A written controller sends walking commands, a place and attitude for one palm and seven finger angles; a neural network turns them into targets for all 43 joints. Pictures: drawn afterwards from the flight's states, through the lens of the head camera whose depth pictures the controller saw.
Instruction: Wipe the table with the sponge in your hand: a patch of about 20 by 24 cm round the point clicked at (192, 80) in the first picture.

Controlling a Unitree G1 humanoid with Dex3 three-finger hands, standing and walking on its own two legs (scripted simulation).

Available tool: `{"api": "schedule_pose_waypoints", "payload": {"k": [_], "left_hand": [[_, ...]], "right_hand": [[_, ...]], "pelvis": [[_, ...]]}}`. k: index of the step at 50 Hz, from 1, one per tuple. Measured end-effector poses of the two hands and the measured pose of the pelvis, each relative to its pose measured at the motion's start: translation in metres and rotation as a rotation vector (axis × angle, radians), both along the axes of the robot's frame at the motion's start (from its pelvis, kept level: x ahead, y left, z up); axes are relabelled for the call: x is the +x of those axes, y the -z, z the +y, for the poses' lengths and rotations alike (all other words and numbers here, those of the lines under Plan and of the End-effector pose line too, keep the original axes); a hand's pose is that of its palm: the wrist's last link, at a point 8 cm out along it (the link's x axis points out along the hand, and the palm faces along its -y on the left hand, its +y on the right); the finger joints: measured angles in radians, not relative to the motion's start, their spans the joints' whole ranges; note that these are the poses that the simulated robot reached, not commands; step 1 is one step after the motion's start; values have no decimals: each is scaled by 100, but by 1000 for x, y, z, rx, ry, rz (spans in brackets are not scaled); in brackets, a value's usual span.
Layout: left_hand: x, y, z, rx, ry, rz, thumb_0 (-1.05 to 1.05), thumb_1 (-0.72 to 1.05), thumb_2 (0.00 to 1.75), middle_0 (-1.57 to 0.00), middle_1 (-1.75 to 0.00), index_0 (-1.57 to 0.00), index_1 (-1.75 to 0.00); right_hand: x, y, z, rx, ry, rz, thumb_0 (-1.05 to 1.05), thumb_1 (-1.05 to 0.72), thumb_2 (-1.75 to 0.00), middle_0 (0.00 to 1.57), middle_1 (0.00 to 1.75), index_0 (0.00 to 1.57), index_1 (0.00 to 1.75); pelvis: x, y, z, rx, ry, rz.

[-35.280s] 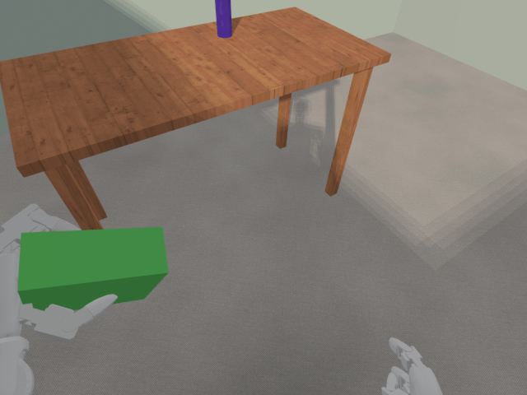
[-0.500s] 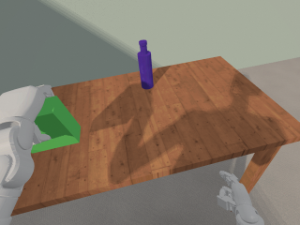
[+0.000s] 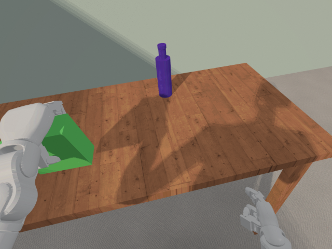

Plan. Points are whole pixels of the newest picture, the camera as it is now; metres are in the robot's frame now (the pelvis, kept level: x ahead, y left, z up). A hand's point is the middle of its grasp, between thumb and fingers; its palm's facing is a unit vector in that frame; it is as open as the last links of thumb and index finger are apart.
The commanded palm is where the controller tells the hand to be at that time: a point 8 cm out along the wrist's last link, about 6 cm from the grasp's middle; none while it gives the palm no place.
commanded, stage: bring the sponge back beside the body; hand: left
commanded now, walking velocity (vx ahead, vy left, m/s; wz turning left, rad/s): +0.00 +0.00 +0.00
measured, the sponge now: (58, 151) +0.25 +0.31 +0.13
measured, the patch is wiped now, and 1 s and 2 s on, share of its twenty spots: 1.00 1.00 1.00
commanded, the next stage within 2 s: step back with the hand held close in 1.22 s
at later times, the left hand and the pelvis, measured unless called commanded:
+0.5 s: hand (47, 152) +0.22 +0.30 +0.17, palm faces +0.19 -0.07 -0.98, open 9.8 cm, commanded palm +0.17 +0.29 +0.23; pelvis -0.01 +0.00 +0.00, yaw +0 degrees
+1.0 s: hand (53, 170) +0.19 +0.28 +0.15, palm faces +0.16 -0.12 -0.98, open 9.8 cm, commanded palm +0.15 +0.27 +0.22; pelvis +0.00 -0.01 +0.00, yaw +0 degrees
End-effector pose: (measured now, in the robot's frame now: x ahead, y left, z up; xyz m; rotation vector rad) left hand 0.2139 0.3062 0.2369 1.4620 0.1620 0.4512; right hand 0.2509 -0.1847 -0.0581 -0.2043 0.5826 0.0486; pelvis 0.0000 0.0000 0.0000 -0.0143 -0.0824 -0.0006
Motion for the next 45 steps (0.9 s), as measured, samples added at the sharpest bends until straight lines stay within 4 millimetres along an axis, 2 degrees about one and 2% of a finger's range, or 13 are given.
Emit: {"api": "schedule_pose_waypoints", "payload": {"k": [3, 7, 13, 17, 25, 36, 45], "left_hand": [[-4, 0, 6, -25, -45, -3, -2, -50, 107, -73, -133, -78, -137], [-13, 13, 9, -62, -75, 43, -2, -50, 107, -73, -134, -78, -137], [-26, 33, -7, -74, -17, 95, -2, -50, 107, -73, -134, -78, -137], [-28, 32, -15, -37, 21, 74, -2, -50, 107, -74, -133, -78, -137], [-28, 16, -12, -36, -22, 4, -2, -50, 107, -74, -133, -78, -137], [-45, 43, -31, -86, 12, 83, -2, -50, 107, -73, -134, -78, -137], [-53, 37, -29, -65, -10, 34, -2, -50, 107, -74, -133, -78, -137]], "right_hand": [[0, 0, 1, 13, 1, 0, 1, -90, -90, 20, 30, 19, 29], [0, -2, -1, 11, -2, -4, 1, -90, -90, 20, 30, 19, 30], [0, -2, -1, -23, -14, -12, 1, -91, -90, 20, 30, 20, 30], [-1, -2, 1, -28, -19, -13, 1, -91, -90, 20, 30, 19, 30], [-3, -3, 4, 14, -17, -21, 1, -91, -90, 20, 30, 19, 29], [-2, -6, -5, 4, -22, -48, 1, -90, -90, 20, 30, 20, 30], [1, -7, -8, -2, -28, -51, 1, -91, -90, 20, 30, 20, 30]], "pelvis": [[0, 0, 1, 2, 5, 5], [-1, 0, 2, 4, 3, 8], [-3, 1, 3, 2, -5, -4], [-5, 1, 1, 1, -7, -16], [-7, 1, -2, 4, 3, -18], [-4, 2, -6, 5, 6, -18], [-3, 2, -9, 2, 5, -29]]}}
